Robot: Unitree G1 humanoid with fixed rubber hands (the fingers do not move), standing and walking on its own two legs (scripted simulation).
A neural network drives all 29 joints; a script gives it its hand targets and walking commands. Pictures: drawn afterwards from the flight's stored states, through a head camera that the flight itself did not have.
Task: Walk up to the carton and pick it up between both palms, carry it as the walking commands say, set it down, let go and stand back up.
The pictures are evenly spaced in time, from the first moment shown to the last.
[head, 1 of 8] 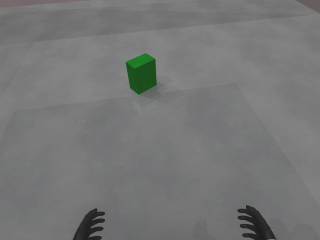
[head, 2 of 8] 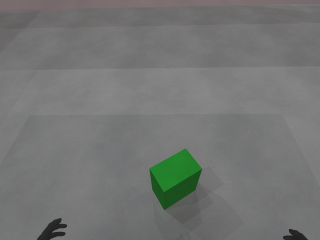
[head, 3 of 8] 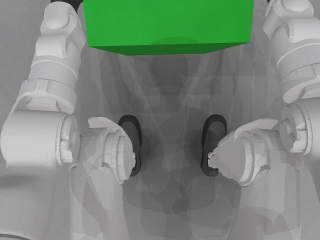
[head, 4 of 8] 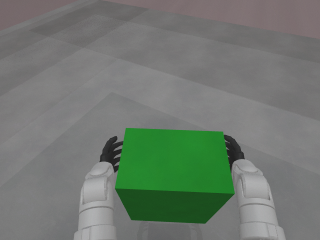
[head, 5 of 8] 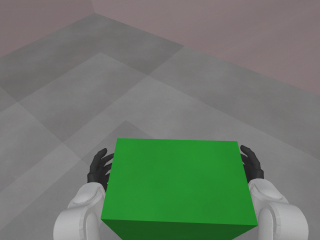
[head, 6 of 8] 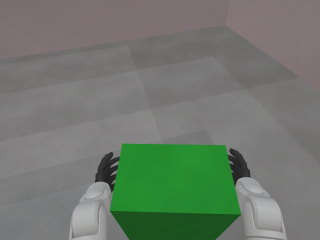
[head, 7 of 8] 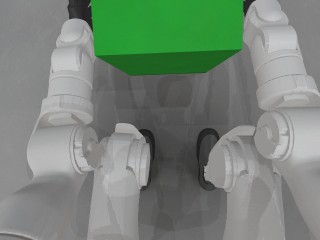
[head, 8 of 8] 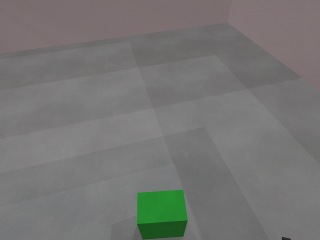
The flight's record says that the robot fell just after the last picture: no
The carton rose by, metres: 0.66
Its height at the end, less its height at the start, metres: +0.00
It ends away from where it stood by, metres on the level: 1.53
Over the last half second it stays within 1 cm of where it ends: yes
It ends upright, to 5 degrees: yes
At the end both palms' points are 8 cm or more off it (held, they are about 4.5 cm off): yes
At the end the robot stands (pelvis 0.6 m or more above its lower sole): yes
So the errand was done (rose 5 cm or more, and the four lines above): yes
